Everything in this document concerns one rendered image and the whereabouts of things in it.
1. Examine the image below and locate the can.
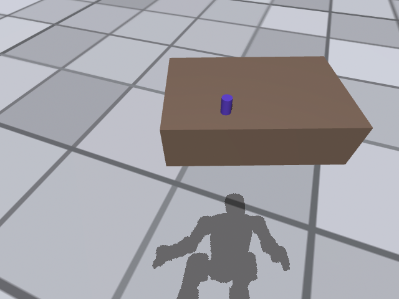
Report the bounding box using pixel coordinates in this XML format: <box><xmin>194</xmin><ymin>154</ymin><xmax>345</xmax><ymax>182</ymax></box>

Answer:
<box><xmin>221</xmin><ymin>94</ymin><xmax>233</xmax><ymax>115</ymax></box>

